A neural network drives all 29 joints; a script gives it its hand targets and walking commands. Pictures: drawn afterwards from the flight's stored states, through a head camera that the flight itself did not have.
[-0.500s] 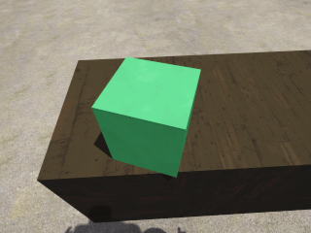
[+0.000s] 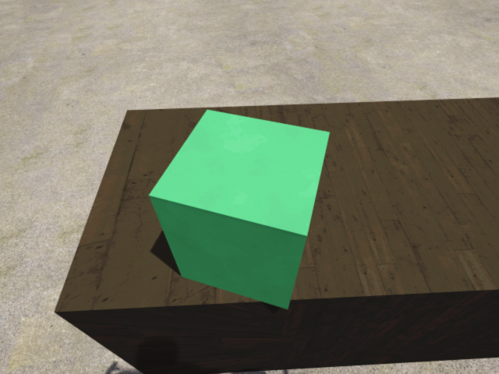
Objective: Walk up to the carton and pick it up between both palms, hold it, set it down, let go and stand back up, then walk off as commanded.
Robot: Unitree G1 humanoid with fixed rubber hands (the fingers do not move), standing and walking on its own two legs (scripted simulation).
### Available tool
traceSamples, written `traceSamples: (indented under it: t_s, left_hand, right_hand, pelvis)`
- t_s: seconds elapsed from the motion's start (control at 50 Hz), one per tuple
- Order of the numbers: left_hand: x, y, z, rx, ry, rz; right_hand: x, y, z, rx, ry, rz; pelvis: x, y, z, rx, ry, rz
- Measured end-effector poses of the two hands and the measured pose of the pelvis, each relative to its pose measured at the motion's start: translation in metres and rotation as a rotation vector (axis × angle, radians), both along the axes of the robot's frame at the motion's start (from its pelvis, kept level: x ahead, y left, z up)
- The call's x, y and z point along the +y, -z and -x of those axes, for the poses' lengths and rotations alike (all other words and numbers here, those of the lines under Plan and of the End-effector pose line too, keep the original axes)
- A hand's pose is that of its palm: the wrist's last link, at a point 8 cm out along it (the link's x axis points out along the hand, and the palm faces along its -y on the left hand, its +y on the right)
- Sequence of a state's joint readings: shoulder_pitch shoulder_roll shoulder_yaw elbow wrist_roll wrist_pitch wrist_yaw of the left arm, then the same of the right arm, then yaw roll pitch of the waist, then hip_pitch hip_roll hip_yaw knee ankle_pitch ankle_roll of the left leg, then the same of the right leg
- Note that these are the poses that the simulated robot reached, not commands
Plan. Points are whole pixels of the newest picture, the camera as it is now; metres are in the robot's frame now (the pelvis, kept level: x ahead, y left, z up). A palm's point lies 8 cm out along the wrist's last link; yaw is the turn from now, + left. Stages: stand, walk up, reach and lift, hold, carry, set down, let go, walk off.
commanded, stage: walk up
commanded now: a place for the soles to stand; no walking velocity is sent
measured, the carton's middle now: (248, 211) +0.39 +0.01 +0.04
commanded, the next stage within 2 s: reach and lift in 0.90 s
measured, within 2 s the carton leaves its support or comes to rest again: neither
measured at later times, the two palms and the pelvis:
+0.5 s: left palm out of the picture +0.10 +0.32 -0.09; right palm out of the picture +0.07 -0.30 -0.11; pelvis +0.00 +0.01 +0.00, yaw +0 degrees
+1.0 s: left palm out of the picture +0.10 +0.32 -0.10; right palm out of the picture +0.07 -0.30 -0.11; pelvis +0.00 +0.01 +0.00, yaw +0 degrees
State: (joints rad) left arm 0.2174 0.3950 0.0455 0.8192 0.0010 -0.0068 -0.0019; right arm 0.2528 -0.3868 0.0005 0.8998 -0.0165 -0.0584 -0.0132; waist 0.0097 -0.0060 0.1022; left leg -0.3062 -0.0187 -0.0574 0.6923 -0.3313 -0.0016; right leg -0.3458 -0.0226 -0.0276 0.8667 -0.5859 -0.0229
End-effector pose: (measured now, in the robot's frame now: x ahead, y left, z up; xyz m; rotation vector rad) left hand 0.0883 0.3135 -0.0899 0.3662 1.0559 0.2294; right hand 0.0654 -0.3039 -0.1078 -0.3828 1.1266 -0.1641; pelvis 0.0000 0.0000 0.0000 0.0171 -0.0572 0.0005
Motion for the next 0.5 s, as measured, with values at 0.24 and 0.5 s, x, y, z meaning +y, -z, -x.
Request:
traceSamples:
  t_s: [0.24, 0.5]
  left_hand:
    - [-0.007, 0.002, 0.0, -0.013, 0.005, 0.012]
    - [0.003, 0.003, -0.008, -0.019, 0.006, 0.024]
  right_hand:
    - [-0.001, 0.005, 0.005, 0.021, 0.005, -0.01]
    - [0.008, 0.0, -0.001, 0.013, -0.006, 0.0]
  pelvis:
    - [-0.002, 0.002, 0.005, -0.012, -0.002, -0.004]
    - [0.009, 0.001, 0.002, -0.007, -0.008, 0.002]
